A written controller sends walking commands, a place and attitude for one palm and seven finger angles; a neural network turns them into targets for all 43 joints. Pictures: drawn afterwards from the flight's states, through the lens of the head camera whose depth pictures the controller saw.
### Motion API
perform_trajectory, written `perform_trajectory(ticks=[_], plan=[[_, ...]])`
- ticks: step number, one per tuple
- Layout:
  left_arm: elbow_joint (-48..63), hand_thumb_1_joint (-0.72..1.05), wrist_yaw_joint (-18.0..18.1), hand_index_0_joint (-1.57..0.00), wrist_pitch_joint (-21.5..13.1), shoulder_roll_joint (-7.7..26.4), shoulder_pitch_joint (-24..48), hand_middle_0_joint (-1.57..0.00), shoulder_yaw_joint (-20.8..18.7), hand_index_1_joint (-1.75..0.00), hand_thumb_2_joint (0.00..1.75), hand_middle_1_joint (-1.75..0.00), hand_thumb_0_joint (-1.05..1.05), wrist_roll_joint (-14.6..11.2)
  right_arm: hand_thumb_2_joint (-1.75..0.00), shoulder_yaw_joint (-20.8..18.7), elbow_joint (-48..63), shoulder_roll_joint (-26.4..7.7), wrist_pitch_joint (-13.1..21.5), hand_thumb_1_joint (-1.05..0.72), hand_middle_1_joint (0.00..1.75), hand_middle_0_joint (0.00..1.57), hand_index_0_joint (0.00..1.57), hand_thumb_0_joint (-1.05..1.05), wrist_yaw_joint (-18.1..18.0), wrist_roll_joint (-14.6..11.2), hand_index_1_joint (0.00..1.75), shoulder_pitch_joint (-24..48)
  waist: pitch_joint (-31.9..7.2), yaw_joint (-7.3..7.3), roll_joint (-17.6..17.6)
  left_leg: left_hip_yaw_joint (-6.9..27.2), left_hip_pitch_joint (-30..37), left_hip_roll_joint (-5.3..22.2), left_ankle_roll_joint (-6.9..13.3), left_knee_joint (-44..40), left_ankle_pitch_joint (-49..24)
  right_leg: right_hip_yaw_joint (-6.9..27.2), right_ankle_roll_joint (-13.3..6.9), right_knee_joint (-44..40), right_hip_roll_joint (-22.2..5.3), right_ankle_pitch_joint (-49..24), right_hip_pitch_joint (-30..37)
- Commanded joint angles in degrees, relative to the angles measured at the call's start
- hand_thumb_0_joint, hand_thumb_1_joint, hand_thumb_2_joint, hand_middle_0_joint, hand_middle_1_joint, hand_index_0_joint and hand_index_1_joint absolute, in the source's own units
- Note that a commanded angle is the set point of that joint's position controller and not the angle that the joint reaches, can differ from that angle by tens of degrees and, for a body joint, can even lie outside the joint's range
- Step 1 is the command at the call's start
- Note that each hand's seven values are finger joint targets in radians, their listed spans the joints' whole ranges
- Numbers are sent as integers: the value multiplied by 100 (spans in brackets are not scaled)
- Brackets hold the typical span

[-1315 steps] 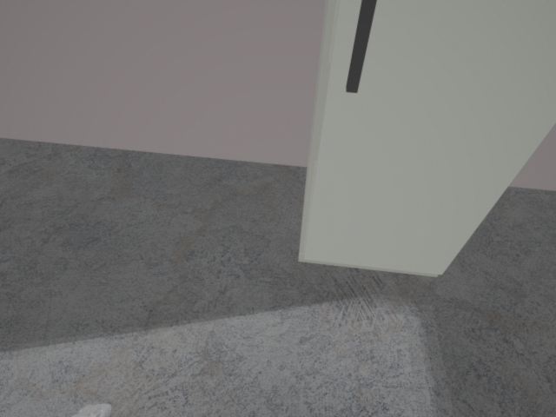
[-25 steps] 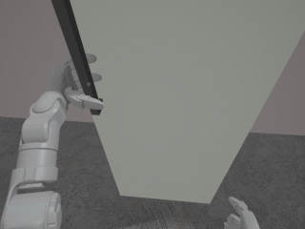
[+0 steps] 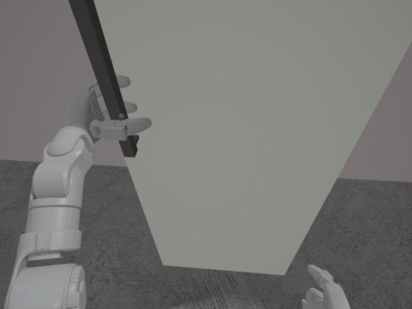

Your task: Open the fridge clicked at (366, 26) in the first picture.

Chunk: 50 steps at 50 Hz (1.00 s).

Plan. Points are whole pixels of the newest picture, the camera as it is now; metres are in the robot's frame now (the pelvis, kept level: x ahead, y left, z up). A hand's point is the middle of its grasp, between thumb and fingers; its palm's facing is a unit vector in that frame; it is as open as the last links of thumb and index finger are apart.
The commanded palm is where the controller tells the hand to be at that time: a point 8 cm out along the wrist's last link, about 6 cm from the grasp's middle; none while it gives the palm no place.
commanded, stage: grip the handle and tug to test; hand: left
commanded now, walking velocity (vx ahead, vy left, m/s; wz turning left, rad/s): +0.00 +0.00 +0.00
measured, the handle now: (112, 78) +0.43 +0.21 +0.26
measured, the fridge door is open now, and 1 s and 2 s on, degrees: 0 1 15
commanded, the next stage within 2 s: pull the door a little, standing still in 1.04 s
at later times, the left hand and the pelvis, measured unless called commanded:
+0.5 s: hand (121, 116) +0.38 +0.18 +0.22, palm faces +0.05 -1.00 -0.03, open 6.2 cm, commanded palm +0.35 +0.22 +0.23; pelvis +0.01 +0.00 +0.00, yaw +0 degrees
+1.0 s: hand (121, 118) +0.37 +0.18 +0.22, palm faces +0.03 -1.00 -0.06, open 6.4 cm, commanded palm +0.31 +0.23 +0.23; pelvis +0.03 +0.00 +0.00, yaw -2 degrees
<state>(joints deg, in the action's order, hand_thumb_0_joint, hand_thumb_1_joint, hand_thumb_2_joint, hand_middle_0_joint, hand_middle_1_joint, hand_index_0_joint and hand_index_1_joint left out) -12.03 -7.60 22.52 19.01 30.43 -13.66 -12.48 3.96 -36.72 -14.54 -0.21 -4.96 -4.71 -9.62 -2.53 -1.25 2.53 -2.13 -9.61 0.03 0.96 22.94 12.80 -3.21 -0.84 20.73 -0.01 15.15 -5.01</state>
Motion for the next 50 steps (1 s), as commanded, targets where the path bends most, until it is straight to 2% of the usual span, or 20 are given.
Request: perform_trajectory(ticks=[1, 3, 4, 7, 11, 13, 17, 20, 22, 23, 26, 27, 32, 35, 36, 38, 40, 43, 48, 50], plan=[[1905, 43, -298, -40, -553, 891, 2649, -40, -51, -133, 70, -133, 0, -225, -90, -278, 932, -655, 292, -90, 30, 20, 20, 0, -43, 22, 30, 882, -1864, 32, 94, 327, 1488, 61, 80, 65, -2563, 66, -89, -33, 82, -2588, -52], [2060, 53, -305, -41, -550, 970, 2425, -41, -179, -135, 74, -135, 0, -227, -90, -277, 976, -641, 293, -90, 30, 20, 20, 0, -28, 34, 30, 906, -1971, -29, 137, 318, 1517, 59, 70, 86, -2765, 65, -102, 15, 87, -2735, 51], [2131, 57, -328, -42, -537, 828, 2438, -42, -46, -135, 76, -135, 0, -234, -90, -271, 977, -627, 294, -90, 30, 20, 20, 0, -26, 22, 30, 931, -1929, 5, 128, 303, 1541, 59, 67, 95, -2782, 59, -90, 14, 88, -2757, 5], [2133, 71, -320, -43, -507, 986, 2317, -43, -209, -137, 82, -137, 0, -257, -90, -279, 972, -639, 287, -90, 30, 20, 20, 0, -27, 23, 30, 929, -1817, -17, 107, 291, 1472, 69, 73, 81, -2765, 52, -88, -5, 91, -2777, 20], [2277, 90, -346, -45, -461, 967, 2176, -45, -204, -140, 90, -140, 0, -276, -90, -280, 995, -641, 290, -90, 30, 20, 20, 0, -20, 23, 30, 959, -1882, -33, 133, 275, 1516, 60, 78, 95, -2878, 65, -78, 1, 81, -2887, 42], [2128, 90, -358, -45, -394, 1033, 2096, -45, -296, -140, 90, -140, 0, -285, -90, -281, 979, -651, 275, -90, 30, 20, 20, 0, -29, 19, 30, 943, -1816, -36, -66, 255, 1419, 52, 92, 96, -2764, 58, -63, 1, 93, -2890, 38], [2244, 90, -350, -45, -361, 768, 2404, -45, 21, -140, 90, -140, 0, -250, -90, -283, 964, -637, 284, -90, 30, 20, 20, 0, -45, 5, 30, 970, -1816, 58, 153, 289, 1547, 63, 70, 117, -2784, 54, -70, 5, 87, -2749, -112], [2268, 90, -311, -45, -346, 912, 2233, -45, -108, -140, 90, -140, 0, -222, -90, -296, 945, -663, 279, -90, 30, 20, 20, 0, -35, 38, 30, 925, -1906, -14, 160, 288, 1588, 56, 69, 164, -2963, 60, -84, 31, 87, -2900, -30], [2279, 90, -331, -45, -322, 710, 2378, -45, 76, -140, 90, -140, 0, -231, -90, -272, 960, -635, 266, -90, 30, 20, 20, 0, -43, 22, 30, 988, -1871, 41, 111, 294, 1550, 47, 73, 144, -2877, 49, -71, 30, 80, -2860, -62], [2117, 90, -318, -45, -297, 802, 2373, -45, -23, -140, 90, -140, 0, -234, -90, -278, 913, -640, 261, -90, 30, 20, 20, 0, -53, 20, 30, 952, -1781, 54, -7, 308, 1502, 51, 82, 163, -2817, 41, -73, 29, 93, -2843, -97], [2284, 90, -320, -45, -325, 793, 2418, -45, 2, -140, 90, -140, 0, -223, -90, -283, 930, -637, 268, -90, 30, 20, 20, 0, -50, 35, 30, 971, -1910, 33, 156, 299, 1575, 37, 85, 171, -2909, 59, -75, 33, 72, -2925, -55], [2203, 90, -323, -45, -320, 830, 2365, -45, -38, -140, 90, -140, 0, -216, -90, -279, 910, -637, 257, -90, 30, 20, 20, 0, -52, 39, 30, 956, -1894, 34, 23, 303, 1543, 45, 83, 171, -2932, 46, -75, 56, 80, -2961, -22], [2432, 90, -362, -45, -367, 821, 2250, -45, -41, -140, 90, -140, 0, -228, -90, -277, 970, -619, 249, -90, 30, 20, 20, 0, -39, 38, 30, 994, -1994, 1, 88, 290, 1588, 43, 94, 185, -3096, 56, -73, 91, 71, -3111, 62], [2426, 90, -391, -45, -359, 1013, 1740, -45, -258, -140, 90, -140, 0, -250, -90, -273, 1015, -628, 230, -90, 30, 20, 20, 0, -17, 43, 30, 1019, -1921, -100, -25, 260, 1491, 52, 103, 172, -3063, 55, -70, 82, 72, -3159, 147], [2573, 90, -407, -45, -364, 902, 1790, -45, -191, -140, 90, -140, 0, -277, -90, -262, 1044, -608, 227, -90, 30, 20, 20, 0, -17, 39, 30, 1043, -1958, -81, 79, 249, 1485, 39, 108, 155, -3120, 59, -67, 94, 55, -3238, 184], [2746, 90, -424, -45, -364, 943, 1520, -45, -287, -140, 90, -140, 0, -296, -90, -263, 1096, -596, 229, -90, 30, 20, 20, 0, 2, 35, 30, 1062, -2002, -125, 43, 254, 1499, 57, 96, 163, -3250, 53, -67, 131, 66, -3306, 238], [3112, 90, -429, -45, -388, 883, 1160, -45, -260, -140, 90, -140, 0, -303, -90, -270, 1164, -575, 256, -90, 30, 20, 20, 0, 36, 41, 30, 1075, -2085, -172, 206, 246, 1620, 77, 83, 215, -3557, 54, -60, 156, 65, -3408, 238], [3292, 90, -452, -45, -323, 1012, 694, -45, -519, -140, 90, -140, 0, -372, -90, -267, 1203, -583, 243, -90, 30, 20, 20, 0, 54, 45, 30, 1075, -2075, -208, -64, 219, 1476, 74, 94, 180, -3548, 33, -36, 178, 75, -3585, 361], [3606, 90, -512, -45, -176, 1232, -28, -45, -903, -140, 90, -140, 0, -467, -90, -271, 1277, -588, 252, -90, 30, 20, 20, 0, 86, 40, 30, 1080, -2028, -297, -55, 172, 1375, 78, 104, 208, -3705, 26, -8, 220, 80, -3807, 419], [3854, 90, -535, -45, -129, 1182, -430, -45, -852, -140, 90, -140, 0, -474, -90, -273, 1332, -576, 256, -90, 30, 20, 20, 0, 113, 17, 30, 1107, -2048, -336, 104, 141, 1437, 105, 87, 243, -3900, 26, -1, 248, 75, -3823, 398]])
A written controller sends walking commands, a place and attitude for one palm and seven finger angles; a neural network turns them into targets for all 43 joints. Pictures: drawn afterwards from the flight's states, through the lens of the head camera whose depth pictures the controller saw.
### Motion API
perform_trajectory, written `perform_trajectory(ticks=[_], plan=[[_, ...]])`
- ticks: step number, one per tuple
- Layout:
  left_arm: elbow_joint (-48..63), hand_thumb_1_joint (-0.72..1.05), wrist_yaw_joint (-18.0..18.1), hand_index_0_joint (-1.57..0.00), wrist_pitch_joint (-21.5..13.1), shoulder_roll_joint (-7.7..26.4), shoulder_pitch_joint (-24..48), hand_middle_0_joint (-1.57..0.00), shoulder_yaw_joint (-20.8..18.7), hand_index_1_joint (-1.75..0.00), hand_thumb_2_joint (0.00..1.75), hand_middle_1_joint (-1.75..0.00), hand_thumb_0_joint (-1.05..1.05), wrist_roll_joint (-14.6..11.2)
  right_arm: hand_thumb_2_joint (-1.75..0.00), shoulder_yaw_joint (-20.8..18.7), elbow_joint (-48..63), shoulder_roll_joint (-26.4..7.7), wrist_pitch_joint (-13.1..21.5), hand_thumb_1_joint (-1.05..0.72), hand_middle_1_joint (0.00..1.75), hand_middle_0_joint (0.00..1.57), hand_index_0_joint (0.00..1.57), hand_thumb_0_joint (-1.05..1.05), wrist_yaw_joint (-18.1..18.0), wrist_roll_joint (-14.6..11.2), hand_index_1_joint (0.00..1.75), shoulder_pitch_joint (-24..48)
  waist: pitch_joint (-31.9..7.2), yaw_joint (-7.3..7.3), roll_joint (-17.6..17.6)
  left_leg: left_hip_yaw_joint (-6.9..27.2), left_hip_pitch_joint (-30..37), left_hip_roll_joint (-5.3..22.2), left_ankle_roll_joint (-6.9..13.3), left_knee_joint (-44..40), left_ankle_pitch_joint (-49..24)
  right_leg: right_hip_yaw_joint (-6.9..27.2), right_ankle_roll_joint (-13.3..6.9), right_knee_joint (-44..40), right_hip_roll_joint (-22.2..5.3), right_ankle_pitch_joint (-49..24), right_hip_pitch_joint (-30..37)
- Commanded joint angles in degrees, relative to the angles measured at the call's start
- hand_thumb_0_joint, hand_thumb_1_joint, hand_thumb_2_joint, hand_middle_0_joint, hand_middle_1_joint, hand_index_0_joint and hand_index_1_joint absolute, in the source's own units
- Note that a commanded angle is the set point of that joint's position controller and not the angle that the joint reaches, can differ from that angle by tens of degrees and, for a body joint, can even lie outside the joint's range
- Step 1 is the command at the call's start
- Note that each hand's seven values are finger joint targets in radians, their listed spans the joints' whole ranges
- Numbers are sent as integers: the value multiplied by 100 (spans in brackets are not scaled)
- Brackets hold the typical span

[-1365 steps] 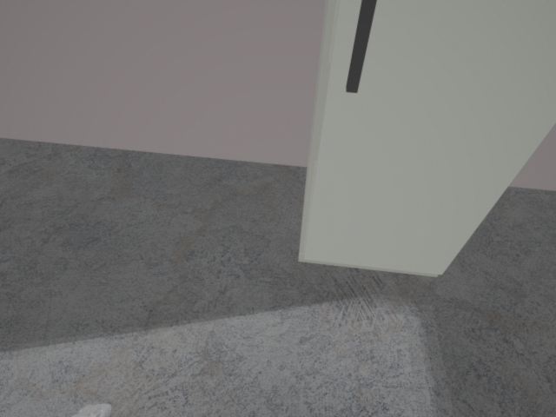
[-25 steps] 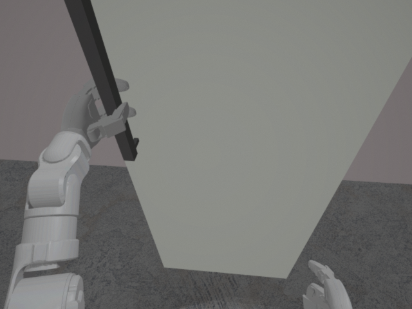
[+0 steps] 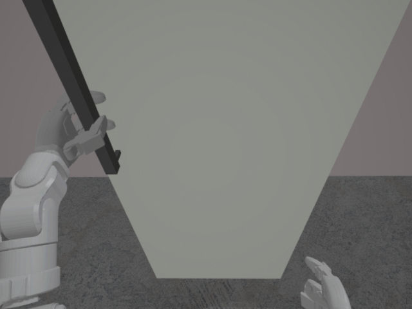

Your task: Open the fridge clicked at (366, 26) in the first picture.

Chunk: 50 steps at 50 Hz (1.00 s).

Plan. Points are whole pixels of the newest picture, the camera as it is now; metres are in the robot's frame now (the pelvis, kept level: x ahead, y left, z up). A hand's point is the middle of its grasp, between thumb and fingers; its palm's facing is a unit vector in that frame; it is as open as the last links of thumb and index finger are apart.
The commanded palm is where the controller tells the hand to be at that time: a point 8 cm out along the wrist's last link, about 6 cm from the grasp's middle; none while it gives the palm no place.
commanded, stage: grip the handle and tug to test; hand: left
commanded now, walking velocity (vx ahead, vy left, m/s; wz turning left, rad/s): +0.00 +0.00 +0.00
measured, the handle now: (86, 94) +0.40 +0.22 +0.26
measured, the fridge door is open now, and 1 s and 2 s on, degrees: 1 15 42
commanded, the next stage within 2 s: pull the door a little, standing still in 0.04 s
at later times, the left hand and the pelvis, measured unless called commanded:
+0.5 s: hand (91, 153) +0.30 +0.19 +0.22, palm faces +0.04 -1.00 -0.07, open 6.5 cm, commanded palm +0.23 +0.25 +0.23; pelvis +0.03 +0.00 +0.00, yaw +1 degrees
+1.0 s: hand (89, 193) +0.23 +0.18 +0.20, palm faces +0.28 -0.91 -0.29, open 7.3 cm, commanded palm +0.18 +0.22 +0.22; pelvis -0.05 -0.02 -0.01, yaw -2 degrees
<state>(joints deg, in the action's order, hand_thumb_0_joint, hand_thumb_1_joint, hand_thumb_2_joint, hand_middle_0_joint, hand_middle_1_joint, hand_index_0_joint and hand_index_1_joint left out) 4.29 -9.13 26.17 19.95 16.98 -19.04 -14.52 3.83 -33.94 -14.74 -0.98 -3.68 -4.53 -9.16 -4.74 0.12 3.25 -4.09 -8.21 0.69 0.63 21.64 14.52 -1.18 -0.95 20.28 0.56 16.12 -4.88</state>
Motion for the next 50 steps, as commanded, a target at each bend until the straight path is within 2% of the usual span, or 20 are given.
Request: perform_trajectory(ticks=[1, 6, 7, 8, 11, 15, 19, 25, 27, 28, 29, 30, 33, 38, 41, 43, 45, 46, 48, 50], plan=[[2357, 90, -373, -45, -461, 978, 846, -45, -277, -140, 90, -140, 0, -298, -90, -254, 1067, -536, 348, -90, 30, 20, 20, 0, -9, 0, 30, 1053, -1782, -446, 73, 342, 1269, 39, 117, 367, -4142, -196, 21, 292, 9, -3952, 360], [2736, 90, -300, -45, -335, 908, 505, -45, -255, -140, 90, -140, 0, -318, -90, -261, 1056, -565, 412, -90, 30, 20, 20, 0, 15, 13, 30, 1033, -1704, -430, -21, 349, 1219, 52, 96, 378, -4139, -226, 35, 329, 20, -3917, 295], [2798, 90, -288, -45, -306, 866, 578, -45, -235, -140, 90, -140, 0, -335, -90, -268, 1042, -560, 440, -90, 30, 20, 20, 0, 13, 19, 30, 1033, -1666, -403, -42, 348, 1227, 46, 98, 398, -4116, -229, 49, 323, 23, -3958, 246], [2567, 90, -261, -45, -265, 1291, 759, -45, -593, -140, 90, -140, 0, -319, -90, -279, 966, -599, 428, -90, 30, 20, 20, 0, -6, 26, 30, 995, -1613, -422, -91, 344, 1174, 26, 103, 399, -3968, -210, 43, 290, 40, -3952, 237], [2308, 90, -269, -45, -222, 1163, 1375, -45, -407, -140, 90, -140, 0, -286, -90, -283, 865, -596, 462, -90, 30, 20, 20, 0, -58, 33, 30, 980, -1489, -326, 10, 339, 1197, 5, 125, 389, -3957, -195, 32, 263, 25, -3954, 146], [2606, 90, -268, -45, -195, 1190, 703, -45, -481, -140, 90, -140, 0, -284, -90, -262, 933, -552, 450, -90, 30, 20, 20, 0, -16, 39, 30, 977, -1724, -452, 139, 362, 1320, 17, 65, 460, -4453, -236, 26, 340, 18, -4103, 287], [3011, 90, -307, -45, -147, 973, -3, -45, -452, -140, 90, -140, 0, -370, -90, -213, 1028, -504, 409, -90, 30, 20, 20, 0, 39, 44, 30, 1082, -1529, -458, -119, 378, 1066, -1, 66, 369, -3903, -273, 36, 330, 19, -3939, 282], [4008, 90, -373, -45, -9, 909, -1495, -45, -502, -140, 90, -140, 0, -444, -90, -198, 1206, -494, 374, -90, 30, 20, 20, 0, 100, 53, 30, 1113, -1385, -517, -155, 373, 1020, 40, 90, 493, -4151, -293, 97, 425, 5, -4154, 188], [4206, 90, -370, -45, 58, 982, -1487, -45, -578, -140, 90, -140, 0, -459, -90, -183, 1179, -487, 362, -90, 30, 20, 20, 0, 88, 47, 30, 1100, -1325, -475, -88, 411, 1015, 43, 42, 487, -4185, -327, 99, 439, 14, -4064, 117], [4551, 90, 588, -45, -1255, 1996, 192, -45, -797, -140, 90, -140, 0, 559, -90, -220, 1393, -627, 335, -90, 30, 20, 20, 0, 65, 141, 30, 573, -556, -98, -167, 226, 876, 232, 184, 926, -4037, 262, 303, 128, -97, -4429, -691], [3344, 90, 877, -45, -1625, 914, -1154, -45, -243, -140, 90, -140, 0, 555, -90, -299, 1101, -587, 268, -90, 30, 20, 20, 0, 41, 228, 30, 480, -607, -19, -457, 304, 833, 209, 185, 1081, -3947, 168, 250, 176, -200, -4653, -671], [3474, 90, 1012, -45, -1903, 926, -1548, -45, -147, -140, 90, -140, 0, 664, -90, -328, 1169, -650, 164, -90, 30, 20, 20, 0, 41, 251, 30, 414, -712, -61, -533, 340, 873, 234, 163, 1008, -4087, 127, 244, 211, -215, -4682, -628], [3894, 90, 1222, -45, -2420, 903, -1776, -45, 2, -140, 90, -140, 0, 754, -90, -363, 1275, -634, -124, -90, 30, 20, 20, 0, 45, 307, 30, 591, -990, -14, 83, 411, 1044, 446, 156, 842, -4779, 66, 250, 563, -194, -4301, -567], [4123, 90, 1420, -45, -2905, 844, -2082, -45, -53, -140, 90, -140, 0, 835, -90, -432, 1342, -511, -154, -90, 30, 20, 20, 0, 70, 361, 30, 668, -1024, -48, 478, 565, 1188, 822, 226, 627, -5392, 78, 224, 861, -7, -2025, -877], [4043, 90, 1504, -45, -3110, 914, -2109, -45, -144, -140, 90, -140, 0, 878, -90, -464, 1329, -476, -94, -90, 30, 20, 20, 0, 57, 367, 30, 594, -977, 0, 222, 483, 1048, 743, 143, 853, -5272, 72, 210, 624, -89, -2860, -736], [3903, 90, 1553, -45, -3261, 1048, -2055, -45, -289, -140, 90, -140, 0, 898, -90, -480, 1353, -414, -102, -90, 30, 20, 20, 0, 35, 362, 30, 578, -1077, 3, -107, 299, 680, 563, 28, 1180, -4469, 182, 176, 587, -347, -4475, -427], [3789, 90, 1600, -45, -3444, 1316, -1901, -45, -502, -140, 90, -140, 0, 926, -90, -489, 1326, -370, -85, -90, 30, 20, 20, 0, -57, 364, 30, 608, -1129, -55, -581, 196, -438, 200, -64, 1650, -1929, 501, 5, 637, -872, -6251, 326], [3717, 90, 1629, -45, -3511, 1366, -1834, -45, -575, -140, 90, -140, 0, 948, -90, -472, 1319, -306, -60, -90, 30, 20, 20, 0, -107, 354, 30, 586, -1087, -107, -811, 320, -1121, 28, -67, 1885, -557, 701, -114, 714, -1179, -6587, 652], [3439, 90, 1657, -45, -3544, 1216, -1793, -45, -500, -140, 90, -140, 0, 997, -90, -406, 1225, -166, 29, -90, 30, 20, 20, 0, -136, 373, 30, 542, -958, -211, -996, 691, -1642, -22, 29, 2384, 690, 953, -307, 686, -1611, -6148, 514], [3490, 90, 1703, -45, -3534, 1258, -1629, -45, -515, -140, 90, -140, 0, 1017, -90, -438, 1109, -193, 141, -90, 30, 20, 20, 0, -167, 390, 30, 461, -972, -163, -1038, 855, -1481, 63, 11, 2327, 531, 808, -550, 747, -1639, -5237, 260]])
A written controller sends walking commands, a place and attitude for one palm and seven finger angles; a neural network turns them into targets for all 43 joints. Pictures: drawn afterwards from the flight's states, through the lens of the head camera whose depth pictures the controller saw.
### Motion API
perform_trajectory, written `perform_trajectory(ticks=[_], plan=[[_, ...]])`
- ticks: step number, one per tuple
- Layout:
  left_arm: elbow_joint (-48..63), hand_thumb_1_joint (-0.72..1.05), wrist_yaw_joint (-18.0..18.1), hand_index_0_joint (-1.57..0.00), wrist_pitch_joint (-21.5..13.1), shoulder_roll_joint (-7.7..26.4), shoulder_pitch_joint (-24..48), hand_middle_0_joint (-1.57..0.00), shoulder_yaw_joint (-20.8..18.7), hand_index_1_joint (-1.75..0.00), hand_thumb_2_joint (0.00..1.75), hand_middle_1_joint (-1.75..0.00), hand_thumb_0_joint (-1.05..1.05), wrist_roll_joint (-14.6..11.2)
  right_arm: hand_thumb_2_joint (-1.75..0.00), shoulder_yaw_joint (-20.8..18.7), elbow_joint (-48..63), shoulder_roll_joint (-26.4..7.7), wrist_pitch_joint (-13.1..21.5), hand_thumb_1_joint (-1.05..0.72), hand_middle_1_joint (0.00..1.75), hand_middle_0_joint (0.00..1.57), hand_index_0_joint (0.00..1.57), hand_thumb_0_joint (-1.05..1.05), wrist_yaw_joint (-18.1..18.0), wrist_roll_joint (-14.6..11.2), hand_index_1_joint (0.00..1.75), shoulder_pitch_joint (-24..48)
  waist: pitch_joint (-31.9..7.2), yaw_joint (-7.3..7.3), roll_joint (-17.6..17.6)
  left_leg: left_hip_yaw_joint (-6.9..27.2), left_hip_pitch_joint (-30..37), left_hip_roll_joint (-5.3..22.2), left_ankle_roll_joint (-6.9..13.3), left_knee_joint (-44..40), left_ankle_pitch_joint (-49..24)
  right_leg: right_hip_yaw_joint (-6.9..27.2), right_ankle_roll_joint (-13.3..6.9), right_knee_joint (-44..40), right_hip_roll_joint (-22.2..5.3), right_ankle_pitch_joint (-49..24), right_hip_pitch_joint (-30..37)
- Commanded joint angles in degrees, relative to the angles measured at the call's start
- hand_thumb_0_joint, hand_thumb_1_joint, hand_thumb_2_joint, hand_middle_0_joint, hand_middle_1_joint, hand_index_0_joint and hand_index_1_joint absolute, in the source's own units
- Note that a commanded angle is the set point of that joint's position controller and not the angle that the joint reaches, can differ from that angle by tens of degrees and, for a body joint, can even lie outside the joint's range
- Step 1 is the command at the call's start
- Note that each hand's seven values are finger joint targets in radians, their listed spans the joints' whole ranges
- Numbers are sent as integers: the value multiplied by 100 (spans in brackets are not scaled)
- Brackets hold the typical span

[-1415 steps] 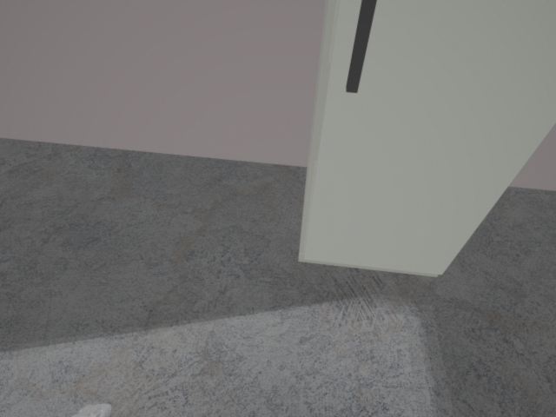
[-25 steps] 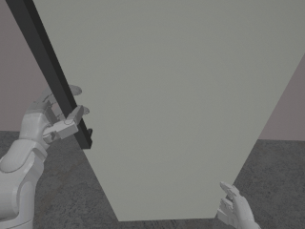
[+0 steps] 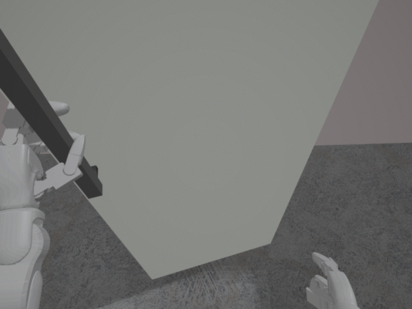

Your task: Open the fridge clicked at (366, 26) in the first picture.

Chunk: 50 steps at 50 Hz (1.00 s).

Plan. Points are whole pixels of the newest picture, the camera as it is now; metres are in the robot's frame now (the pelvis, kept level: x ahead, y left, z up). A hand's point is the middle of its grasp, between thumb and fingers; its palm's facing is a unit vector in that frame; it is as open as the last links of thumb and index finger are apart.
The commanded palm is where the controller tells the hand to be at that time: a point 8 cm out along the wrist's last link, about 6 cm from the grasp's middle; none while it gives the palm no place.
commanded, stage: walk backward, drawing the door open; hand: left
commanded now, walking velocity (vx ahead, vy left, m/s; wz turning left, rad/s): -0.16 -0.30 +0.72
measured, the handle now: (45, 109) +0.32 +0.22 +0.27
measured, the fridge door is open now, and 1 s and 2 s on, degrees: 15 42 78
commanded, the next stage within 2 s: stop walking and hold the door back in 1.88 s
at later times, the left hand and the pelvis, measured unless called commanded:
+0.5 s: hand (82, 230) +0.18 +0.15 +0.21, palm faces +0.39 -0.87 -0.30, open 7.8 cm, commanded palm +0.13 +0.19 +0.23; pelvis -0.11 -0.08 +0.00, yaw +15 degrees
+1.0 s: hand out of the picture +0.09 +0.05 +0.20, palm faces +0.67 -0.68 -0.28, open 8.1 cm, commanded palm +0.03 +0.07 +0.21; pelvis -0.08 -0.25 -0.01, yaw +38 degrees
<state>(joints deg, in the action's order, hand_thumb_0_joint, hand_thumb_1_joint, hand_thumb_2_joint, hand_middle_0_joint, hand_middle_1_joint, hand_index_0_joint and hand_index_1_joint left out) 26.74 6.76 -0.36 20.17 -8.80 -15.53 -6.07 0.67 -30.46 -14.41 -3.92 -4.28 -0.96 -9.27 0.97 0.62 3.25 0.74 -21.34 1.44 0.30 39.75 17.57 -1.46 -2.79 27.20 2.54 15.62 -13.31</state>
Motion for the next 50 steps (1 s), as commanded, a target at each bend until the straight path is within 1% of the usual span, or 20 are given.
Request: perform_trajectory(ticks=[1, 4, 6, 8, 10, 15, 19, 22, 31, 32, 33, 34, 35, 37, 39, 42, 44, 45, 47, 50], plan=[[1343, 90, 109, -45, -872, 1044, 1032, -45, -670, -140, 90, -140, 0, 179, -90, -105, 771, -170, 456, -90, 30, 20, 20, 0, -112, 52, 30, 456, -1469, -154, -984, 325, -3, 18, 16, 300, -10, 613, -342, 75, -1721, -4445, 862], [1541, 90, 146, -45, -923, 1038, 1432, -45, -592, -140, 90, -140, 0, 122, -90, -146, 661, -222, 558, -90, 30, 20, 20, 0, -151, 95, 30, 460, -1334, -7, -669, 288, 887, 224, 31, -937, -1217, 131, -13, 214, -1180, -2147, -18], [1699, 90, 124, -45, -883, 927, 1802, -45, -388, -140, 90, -140, 0, 46, -90, -203, 661, -415, 639, -90, 30, 20, 20, 0, -134, 38, 30, 519, -1333, 48, 588, 2078, 1238, 1272, 506, -2171, -2326, -104, 463, 1082, -90, -50, -536], [1716, 90, 22, -45, -843, 832, 2336, -45, -225, -140, 90, -140, 0, 213, -90, -206, 478, -216, 800, -90, 30, 20, 20, 0, -32, 204, 30, 465, -1238, 82, 1134, 3509, 1070, 1862, 1105, -2691, -2494, 523, 482, 2672, 18, 1475, -1000], [1677, 90, 23, -45, -885, 1062, 2522, -45, -484, -140, 90, -140, 0, 241, -90, -290, 310, -208, 895, -90, 30, 20, 20, 0, 22, 157, 30, 479, -1458, -7, 340, 3145, 1486, 1755, 1105, -2317, -2270, 799, 430, 2389, -42, 1150, -995], [1304, 90, -101, -45, -726, 916, 2885, -45, -321, -140, 90, -140, 0, 167, -90, -278, 145, -252, 1070, -90, 30, 20, 20, 0, 71, 101, 30, 606, -1505, -28, 829, 1865, 632, 860, 485, -2389, -454, 203, 343, 0, 190, 501, 730], [1136, 90, -105, -45, -725, 1242, 3009, -45, -631, -140, 90, -140, 0, 200, -90, -358, 162, -105, 1016, -90, 30, 20, 20, 0, 22, -33, 30, 629, -1537, -105, -1477, -44, 273, -336, -216, 1165, 456, 958, -518, -1345, -1702, 692, -103], [1238, 90, -159, -45, -705, 824, 2975, -45, -301, -140, 90, -140, 0, 249, -90, -207, 250, 43, 1048, -90, 30, 20, 20, 0, -90, 190, 30, 603, -1276, -125, -999, 12, -1038, 13, -152, 2668, 962, 501, -869, -446, -1887, -2052, 653], [1498, 90, -137, -45, -716, 349, 3515, -45, 375, -140, 90, -140, 0, 275, -90, -238, 501, 14, 1132, -90, 30, 20, 20, 0, -220, 242, 30, -129, -1960, 101, -1133, -857, 557, 135, -44, -1285, 38, -450, -244, 911, -1480, -4500, 1424], [1534, 90, -151, -45, -741, 326, 3792, -45, 514, -140, 90, -140, 0, 276, -90, -343, 502, -128, 1121, -90, 30, 20, 20, 0, -199, 212, 30, -287, -2128, 376, -733, -274, 2105, 553, 197, -1763, -1342, -621, 205, 1927, -1288, -3999, 102], [1504, 90, -200, -45, -821, 179, 3937, -45, 631, -140, 90, -140, 0, 226, -90, -477, 567, -448, 1153, -90, 30, 20, 20, 0, -146, 249, 30, -179, -2028, 402, 708, 2072, 3710, 2140, 942, -1934, -4348, -650, 744, 3139, -411, -1035, -2112], [1455, 90, -315, -45, -934, 203, 4144, -45, 573, -140, 90, -140, 0, 358, -90, -496, 508, -459, 1100, -90, 30, 20, 20, 0, -3, 282, 30, 2, -1731, 189, 776, 3159, 3939, 3059, 1478, -1852, -5898, 133, 744, 4018, -325, 1671, -2901], [1330, 90, -406, -45, -1011, 343, 4149, -45, 409, -140, 90, -140, 0, 542, -90, -610, 569, -478, 1073, -90, 30, 20, 20, 0, 85, 277, 30, 303, -1446, 158, 496, 3324, 3444, 3275, 1635, -1678, -5488, 706, 482, 4207, -616, 1793, -3125], [1598, 90, -525, -45, -1129, 357, 3930, -45, 311, -140, 90, -140, 0, 507, -90, -621, 353, -415, 1117, -90, 30, 20, 20, 0, 133, 191, 30, 620, -1003, 4, 336, 2149, 2271, 2652, 1220, -1402, -3854, 1086, 461, 3298, -845, 1355, -2560], [1777, 90, -512, -45, -1028, 74, 3229, -45, 478, -140, 90, -140, 0, 383, -90, -598, 413, -350, 1179, -90, 30, 20, 20, 0, 219, 74, 30, 445, -1300, 43, 472, 839, 1473, 1647, 605, -1313, -3229, 319, 539, 1888, -448, 523, -738], [2017, 90, -435, -45, -1015, 280, 3132, -45, 302, -140, 90, -140, 0, 296, -90, -477, 604, -276, 1189, -90, 30, 20, 20, 0, 310, -80, 30, 535, -1610, 36, 764, 447, 882, 1117, 262, -981, -2428, -327, 744, 309, -104, -285, 1013], [1662, 90, -337, -45, -932, 697, 3721, -45, 138, -140, 90, -140, 0, 358, -90, -346, 519, -7, 1115, -90, 30, 20, 20, 0, 295, -145, 30, 572, -1568, 28, -1419, -426, 57, -73, -120, 677, 570, 259, 434, -781, -1121, -1627, 1378], [1680, 90, -235, -45, -857, 995, 3186, -45, -302, -140, 90, -140, 0, 288, -90, -462, 568, -63, 1119, -90, 30, 20, 20, 0, 224, -148, 30, 732, -1709, -190, -2590, -150, -348, -224, -138, 2389, 1874, 1452, -259, -915, -2160, -1530, 948], [2121, 90, -237, -45, -929, 703, 2915, -45, -54, -140, 90, -140, 0, 348, -90, -343, 576, 20, 1137, -90, 30, 20, 20, 0, 113, 5, 30, 985, -1432, -182, -1873, 151, -733, 43, -76, 3781, 1822, 1512, -811, -655, -2340, -1397, 719], [2036, 90, -128, -45, -907, 472, 2384, -45, 7, -140, 90, -140, 0, 297, -90, -239, 449, 75, 916, -90, 30, 20, 20, 0, 45, 114, 30, 894, -1633, -179, -1214, -269, -534, 150, -164, 2316, 1722, 420, -713, -346, -2094, -2301, 1301]])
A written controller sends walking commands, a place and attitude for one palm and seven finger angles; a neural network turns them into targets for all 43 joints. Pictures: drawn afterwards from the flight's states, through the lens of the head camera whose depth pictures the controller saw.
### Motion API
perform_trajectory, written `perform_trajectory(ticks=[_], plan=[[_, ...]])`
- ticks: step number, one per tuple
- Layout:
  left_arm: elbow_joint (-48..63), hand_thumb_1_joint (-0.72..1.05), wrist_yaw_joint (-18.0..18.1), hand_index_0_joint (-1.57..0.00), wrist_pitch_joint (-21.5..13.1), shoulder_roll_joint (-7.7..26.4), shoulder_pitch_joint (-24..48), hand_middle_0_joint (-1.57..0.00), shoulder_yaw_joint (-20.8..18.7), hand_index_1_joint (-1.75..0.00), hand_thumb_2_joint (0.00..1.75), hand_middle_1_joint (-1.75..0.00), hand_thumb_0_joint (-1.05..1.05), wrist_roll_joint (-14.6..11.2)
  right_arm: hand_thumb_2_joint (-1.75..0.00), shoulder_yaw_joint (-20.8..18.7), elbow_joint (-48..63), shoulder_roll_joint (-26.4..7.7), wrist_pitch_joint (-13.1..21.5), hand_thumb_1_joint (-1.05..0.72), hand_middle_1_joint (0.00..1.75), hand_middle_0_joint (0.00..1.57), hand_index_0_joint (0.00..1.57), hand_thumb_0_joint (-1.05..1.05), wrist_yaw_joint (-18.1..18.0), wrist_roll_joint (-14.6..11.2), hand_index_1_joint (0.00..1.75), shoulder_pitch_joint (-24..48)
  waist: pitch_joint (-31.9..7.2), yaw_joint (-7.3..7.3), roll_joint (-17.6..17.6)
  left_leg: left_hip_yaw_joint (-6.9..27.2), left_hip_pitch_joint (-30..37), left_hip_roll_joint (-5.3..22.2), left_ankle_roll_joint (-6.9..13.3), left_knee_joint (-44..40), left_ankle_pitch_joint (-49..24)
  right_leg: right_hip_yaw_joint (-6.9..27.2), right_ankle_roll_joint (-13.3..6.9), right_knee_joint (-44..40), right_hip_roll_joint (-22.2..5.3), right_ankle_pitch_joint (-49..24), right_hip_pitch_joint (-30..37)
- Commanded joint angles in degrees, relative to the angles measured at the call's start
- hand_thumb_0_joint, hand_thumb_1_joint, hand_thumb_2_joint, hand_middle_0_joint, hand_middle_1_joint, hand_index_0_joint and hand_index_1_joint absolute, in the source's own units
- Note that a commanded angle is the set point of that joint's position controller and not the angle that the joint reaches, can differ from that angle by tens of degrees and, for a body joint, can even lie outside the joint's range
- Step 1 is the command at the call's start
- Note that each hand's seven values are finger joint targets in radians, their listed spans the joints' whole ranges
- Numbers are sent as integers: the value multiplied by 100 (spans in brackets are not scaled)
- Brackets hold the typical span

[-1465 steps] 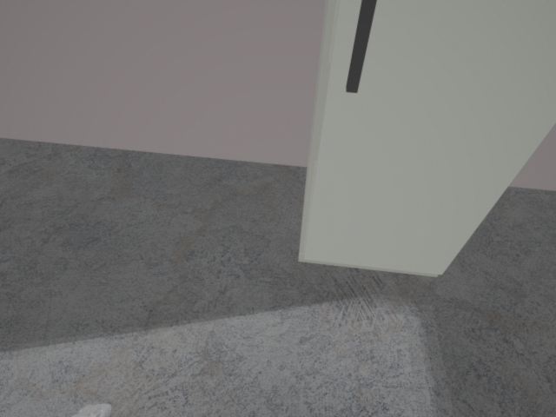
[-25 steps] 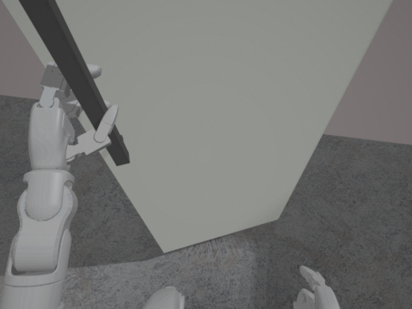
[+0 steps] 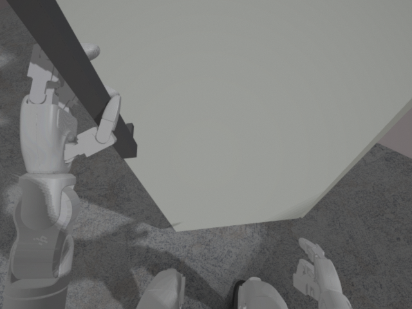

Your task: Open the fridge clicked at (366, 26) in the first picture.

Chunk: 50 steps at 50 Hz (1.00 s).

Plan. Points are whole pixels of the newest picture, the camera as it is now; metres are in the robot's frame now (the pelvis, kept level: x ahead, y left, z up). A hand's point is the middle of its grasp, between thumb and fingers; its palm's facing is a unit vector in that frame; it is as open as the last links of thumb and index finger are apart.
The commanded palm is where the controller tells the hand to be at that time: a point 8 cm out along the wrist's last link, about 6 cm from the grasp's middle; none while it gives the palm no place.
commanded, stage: walk backward, drawing the door open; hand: left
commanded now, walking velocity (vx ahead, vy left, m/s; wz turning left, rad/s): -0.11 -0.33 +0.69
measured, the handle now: (79, 55) +0.37 +0.14 +0.28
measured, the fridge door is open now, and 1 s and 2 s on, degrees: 42 78 77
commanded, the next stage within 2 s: stop walking and hold the door back in 0.88 s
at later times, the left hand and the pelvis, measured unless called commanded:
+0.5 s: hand (142, 230) +0.19 +0.06 +0.22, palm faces +0.58 -0.78 -0.23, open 7.7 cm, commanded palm +0.13 +0.09 +0.22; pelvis -0.02 -0.21 +0.00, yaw +19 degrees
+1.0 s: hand out of the picture +0.08 -0.04 +0.22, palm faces +0.85 -0.47 -0.24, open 7.6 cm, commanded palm +0.02 -0.03 +0.20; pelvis +0.02 -0.39 +0.01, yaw +40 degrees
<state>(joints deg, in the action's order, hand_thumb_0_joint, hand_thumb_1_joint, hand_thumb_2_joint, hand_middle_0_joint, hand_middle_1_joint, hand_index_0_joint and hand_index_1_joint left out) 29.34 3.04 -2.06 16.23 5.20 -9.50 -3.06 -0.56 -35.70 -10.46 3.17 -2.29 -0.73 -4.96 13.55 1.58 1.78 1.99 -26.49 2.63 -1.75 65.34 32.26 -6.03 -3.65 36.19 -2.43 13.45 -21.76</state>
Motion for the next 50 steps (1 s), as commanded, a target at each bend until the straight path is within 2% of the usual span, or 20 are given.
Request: perform_trajectory(ticks=[1, 6, 7, 8, 9, 10, 14, 18, 20, 22, 23, 25, 30, 33, 34, 36, 37, 42, 47, 50], plan=[[1933, 90, 257, -45, -759, 881, 973, -45, -573, -140, 90, -140, 0, 14, -90, -85, 1094, -290, 184, -90, 30, 20, 20, 0, -184, 107, 30, 393, -3062, -295, -1166, -629, 257, -102, 90, -767, 282, 772, -581, -1329, -1527, -2037, 2134], [1846, 90, 323, -45, -773, 684, 899, -45, -175, -140, 90, -140, 0, 46, -90, -119, 1117, -398, 279, -90, 30, 20, 20, 0, -233, 130, 30, -234, -3216, -28, -526, -826, 1847, 49, 197, -4247, -1504, 403, -225, -620, -1135, -1951, 1564], [1876, 90, 327, -45, -817, 677, 1047, -45, -103, -140, 90, -140, 0, 36, -90, -191, 1216, -567, 280, -90, 30, 20, 20, 0, -215, 109, 30, -292, -3154, 109, 76, 185, 2819, 784, 464, -4685, -2569, 182, 121, 265, -792, -1579, 488], [1797, 90, 318, -45, -885, 678, 1017, -45, -105, -140, 90, -140, 0, 30, -90, -287, 1294, -803, 314, -90, 30, 20, 20, 0, -152, 109, 30, -160, -2952, -36, 1267, 2208, 3764, 2372, 1206, -4678, -5358, 53, 658, 1320, -72, 465, -1159], [1662, 90, 234, -45, -964, 721, 1081, -45, -130, -140, 90, -140, 0, 97, -90, -261, 1226, -770, 347, -90, 30, 20, 20, 0, -67, 131, 30, -64, -2749, -146, 940, 2805, 3668, 3094, 1716, -4594, -6632, 660, 740, 2394, 50, 1877, -1621], [2251, 90, 185, -45, -999, 1150, 1499, -45, -512, -140, 90, -140, 0, 177, -90, -278, 1194, -659, 364, -90, 30, 20, 20, 0, -47, 168, 30, 69, -2666, -90, 923, 2616, 3461, 2872, 1596, -4430, -6540, 923, 555, 2534, -22, 1894, -1633], [1604, 90, 170, -45, -723, 613, 758, -45, -216, -140, 90, -140, 0, 79, -90, -341, 873, -741, 418, -90, 30, 20, 20, 0, 26, 20, 30, 71, -2118, -158, 1031, 529, 2203, 1703, 846, -4181, -5174, 702, 648, 1342, 14, 750, -406], [1560, 90, 243, -45, -687, 776, 664, -45, -508, -140, 90, -140, 0, -29, -90, -310, 1031, -755, 422, -90, 30, 20, 20, 0, 74, -76, 30, 112, -2335, -151, 1228, 333, 1472, 1303, 583, -3913, -3797, 189, 811, -368, 353, 440, 1238], [1544, 90, 278, -45, -679, 1137, 508, -45, -829, -140, 90, -140, 0, -23, -90, -258, 982, -612, 375, -90, 30, 20, 20, 0, 66, -160, 30, 48, -2307, -122, 25, -128, 1136, 461, 251, -2897, -2250, 277, 769, -1647, -28, -650, 1679], [1699, 90, 336, -45, -637, 1671, 251, -45, -1408, -140, 90, -140, 0, -44, -90, -298, 1112, -503, 306, -90, 30, 20, 20, 0, 6, -76, 30, 318, -2668, -387, -2076, -352, 51, -340, 74, 60, 473, 1735, -229, -2049, -1831, -833, 1299], [1851, 90, 335, -45, -645, 1637, 159, -45, -1398, -140, 90, -140, 0, -33, -90, -308, 1137, -513, 312, -90, 30, 20, 20, 0, -39, -70, 30, 436, -2527, -376, -2046, 3, -123, -207, 92, 1030, 541, 2249, -511, -2085, -2028, -251, 969], [1967, 90, 369, -45, -737, 1351, -58, -45, -1263, -140, 90, -140, 0, -60, -90, -182, 952, -401, 235, -90, 30, 20, 20, 0, -75, 58, 30, 482, -2366, -288, -760, -208, -431, 44, -53, 817, 195, 1393, -711, -1598, -1870, -1276, 1536], [1992, 90, 428, -45, -731, 1297, -345, -45, -1222, -140, 90, -140, 0, -88, -90, -121, 1013, -357, 209, -90, 30, 20, 20, 0, -265, 144, 30, 72, -2578, -291, -1102, -936, 508, -129, 39, -1643, 206, 572, -527, -1687, -1571, -1403, 1606], [2098, 90, 391, -45, -806, 1240, -239, -45, -1087, -140, 90, -140, 0, -57, -90, -161, 986, -413, 382, -90, 30, 20, 20, 0, -286, 165, 30, -428, -2814, -115, -513, -1048, 1539, -22, 132, -3647, -873, 246, -232, -1107, -1256, -1278, 1203], [2121, 90, 383, -45, -855, 1223, -105, -45, -998, -140, 90, -140, 0, -65, -90, -214, 991, -489, 435, -90, 30, 20, 20, 0, -293, 143, 30, -628, -2826, 83, 12, -557, 2482, 369, 291, -4374, -1587, 64, 98, -316, -986, -1022, 386], [2085, 90, 346, -45, -1064, 1284, -88, -45, -1003, -140, 90, -140, 0, -15, -90, -318, 1083, -837, 506, -90, 30, 20, 20, 0, -224, 202, 30, -364, -2486, -125, 1692, 3329, 3497, 3272, 1655, -4824, -5686, 521, 835, 2368, -44, 1970, -1926], [2238, 90, 207, -45, -1108, 1441, 81, -45, -1181, -140, 90, -140, 0, 177, -90, -309, 962, -723, 536, -90, 30, 20, 20, 0, -116, 201, 30, -235, -2416, -142, 759, 2949, 2889, 3168, 1488, -4803, -4912, 1097, 637, 2867, -30, 1533, -1607], [1836, 90, 159, -45, -892, 1148, -168, -45, -1068, -140, 90, -140, 0, 86, -90, -429, 614, -824, 570, -90, 30, 20, 20, 0, -37, 102, 30, -190, -1904, -170, 1240, 763, 1778, 1609, 744, -4473, -4220, 638, 771, 1870, 73, 635, -667], [1616, 90, 229, -45, -895, 1327, -153, -45, -1433, -140, 90, -140, 0, -81, -90, -393, 752, -814, 647, -90, 30, 20, 20, 0, 14, -3, 30, -144, -2121, -107, 1946, 735, 1200, 1222, 608, -4428, -2680, 117, 889, 243, 516, 1149, 809], [463, 90, 348, -45, -768, 1488, -188, -45, -1626, -140, 90, -140, 0, -65, -90, -283, 625, -612, 639, -90, 30, 20, 20, 0, -7, -121, 30, -296, -2207, -137, 185, -75, 914, 129, 160, -2568, -1275, 406, 727, -1964, -104, -322, 1595]])
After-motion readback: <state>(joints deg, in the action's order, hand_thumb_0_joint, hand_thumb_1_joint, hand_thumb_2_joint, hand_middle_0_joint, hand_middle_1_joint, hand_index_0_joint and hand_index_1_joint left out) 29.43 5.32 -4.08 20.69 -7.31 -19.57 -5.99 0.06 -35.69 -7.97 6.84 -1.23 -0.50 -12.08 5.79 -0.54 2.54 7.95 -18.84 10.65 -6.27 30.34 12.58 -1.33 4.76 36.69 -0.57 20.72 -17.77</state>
